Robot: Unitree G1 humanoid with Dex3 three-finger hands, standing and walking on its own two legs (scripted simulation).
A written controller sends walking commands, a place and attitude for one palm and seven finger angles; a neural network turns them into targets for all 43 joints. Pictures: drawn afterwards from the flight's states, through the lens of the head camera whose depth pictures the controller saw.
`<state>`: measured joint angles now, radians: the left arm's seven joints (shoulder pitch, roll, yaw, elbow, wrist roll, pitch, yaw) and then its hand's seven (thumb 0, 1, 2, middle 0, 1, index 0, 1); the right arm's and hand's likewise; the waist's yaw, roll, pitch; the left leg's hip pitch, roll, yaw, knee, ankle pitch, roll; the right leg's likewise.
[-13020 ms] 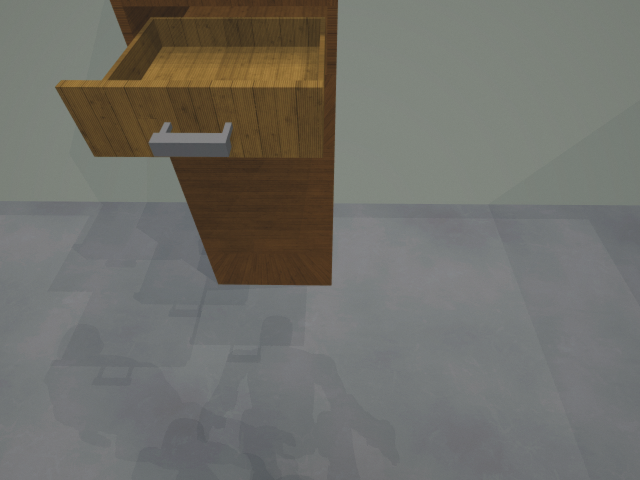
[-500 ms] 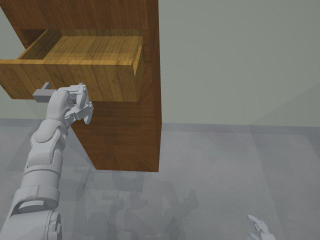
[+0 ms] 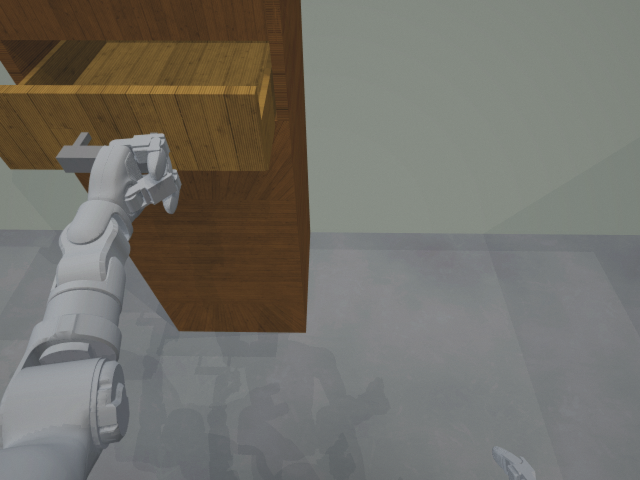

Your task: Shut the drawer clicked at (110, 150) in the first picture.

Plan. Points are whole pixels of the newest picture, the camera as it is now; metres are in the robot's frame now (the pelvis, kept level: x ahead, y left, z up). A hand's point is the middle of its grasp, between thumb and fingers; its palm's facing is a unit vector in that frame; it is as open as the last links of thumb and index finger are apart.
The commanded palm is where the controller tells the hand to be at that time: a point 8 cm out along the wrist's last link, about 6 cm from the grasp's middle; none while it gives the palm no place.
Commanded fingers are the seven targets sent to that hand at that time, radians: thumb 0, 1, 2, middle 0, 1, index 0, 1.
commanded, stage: push the drawer shut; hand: left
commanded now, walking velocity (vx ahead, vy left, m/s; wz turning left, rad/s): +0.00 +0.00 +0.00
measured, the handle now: (113, 149) +0.50 +0.29 +0.15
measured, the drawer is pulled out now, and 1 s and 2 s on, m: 0.14 0.03 0.00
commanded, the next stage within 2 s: pull the fist back off the drawer in 1.44 s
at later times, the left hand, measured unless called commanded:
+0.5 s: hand (181, 153) +0.49 +0.19 +0.15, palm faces -0.01 -1.00 -0.02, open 3.3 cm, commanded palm +0.49 +0.25 +0.15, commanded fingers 0.00 0.90 0.90 -1.40 -1.60 -1.40 -1.60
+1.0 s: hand (191, 127) +0.54 +0.19 +0.15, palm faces +0.00 -1.00 -0.02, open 3.3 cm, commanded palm +0.55 +0.24 +0.15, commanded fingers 0.00 0.90 0.90 -1.40 -1.60 -1.40 -1.60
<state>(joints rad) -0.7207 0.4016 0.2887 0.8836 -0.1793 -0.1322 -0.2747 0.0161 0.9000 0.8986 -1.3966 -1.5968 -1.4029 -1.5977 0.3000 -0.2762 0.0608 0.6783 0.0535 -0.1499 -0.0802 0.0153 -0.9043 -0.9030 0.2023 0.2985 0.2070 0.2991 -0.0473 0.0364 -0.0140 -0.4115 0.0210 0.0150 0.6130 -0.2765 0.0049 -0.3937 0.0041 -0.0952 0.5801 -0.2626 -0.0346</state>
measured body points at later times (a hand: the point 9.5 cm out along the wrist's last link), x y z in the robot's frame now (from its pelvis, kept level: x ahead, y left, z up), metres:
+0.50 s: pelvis +0.00 +0.00 -0.01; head +0.06 +0.00 +0.44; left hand +0.48 +0.25 +0.15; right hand +0.02 -0.27 -0.12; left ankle +0.02 +0.12 -0.73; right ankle +0.02 -0.10 -0.73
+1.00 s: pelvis +0.01 +0.02 -0.01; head +0.10 +0.02 +0.43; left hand +0.54 +0.25 +0.15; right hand -0.03 -0.25 -0.12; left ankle +0.02 +0.12 -0.73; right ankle +0.02 -0.10 -0.73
